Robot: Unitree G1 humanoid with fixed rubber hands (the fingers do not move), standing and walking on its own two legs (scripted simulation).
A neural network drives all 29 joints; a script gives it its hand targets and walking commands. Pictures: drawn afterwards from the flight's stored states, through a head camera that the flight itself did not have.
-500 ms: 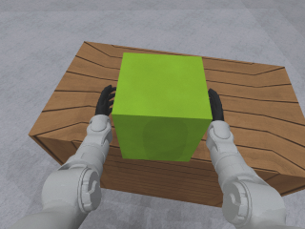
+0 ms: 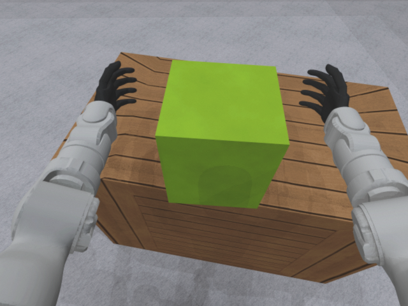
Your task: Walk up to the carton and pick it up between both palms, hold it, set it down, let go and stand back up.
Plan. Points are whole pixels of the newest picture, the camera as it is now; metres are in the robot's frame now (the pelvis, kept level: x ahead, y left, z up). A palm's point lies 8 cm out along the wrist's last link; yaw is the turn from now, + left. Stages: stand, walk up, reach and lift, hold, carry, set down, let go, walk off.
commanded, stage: set down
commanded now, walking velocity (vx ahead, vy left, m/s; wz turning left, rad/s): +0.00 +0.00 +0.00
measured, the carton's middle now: (217, 139) +0.46 +0.01 +0.03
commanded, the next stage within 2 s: let go in 0.64 s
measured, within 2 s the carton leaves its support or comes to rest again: neither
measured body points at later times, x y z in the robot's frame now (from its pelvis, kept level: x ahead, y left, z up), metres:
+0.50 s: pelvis +0.00 -0.02 +0.02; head +0.05 +0.00 +0.47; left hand +0.47 +0.23 +0.18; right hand +0.48 -0.18 +0.18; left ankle +0.03 +0.10 -0.72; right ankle +0.02 -0.11 -0.72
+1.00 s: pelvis +0.02 -0.02 +0.03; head +0.04 -0.01 +0.47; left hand +0.41 +0.23 +0.10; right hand +0.40 -0.20 +0.10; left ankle +0.03 +0.10 -0.72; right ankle +0.02 -0.11 -0.72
